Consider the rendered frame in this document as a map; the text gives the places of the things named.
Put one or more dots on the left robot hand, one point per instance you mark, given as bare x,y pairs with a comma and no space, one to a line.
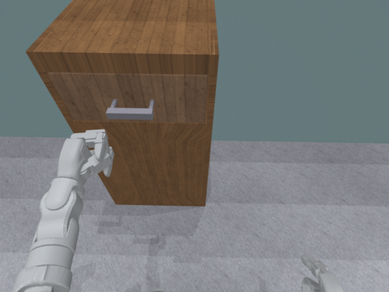
78,162

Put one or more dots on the robot left forearm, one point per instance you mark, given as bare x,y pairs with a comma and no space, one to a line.
48,266

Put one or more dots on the right robot hand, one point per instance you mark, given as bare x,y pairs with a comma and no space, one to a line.
327,282

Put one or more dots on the drawer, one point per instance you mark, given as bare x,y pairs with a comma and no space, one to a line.
177,97

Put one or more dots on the handle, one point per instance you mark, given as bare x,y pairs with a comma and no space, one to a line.
130,113

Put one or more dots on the cabinet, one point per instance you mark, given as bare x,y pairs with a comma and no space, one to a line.
155,163

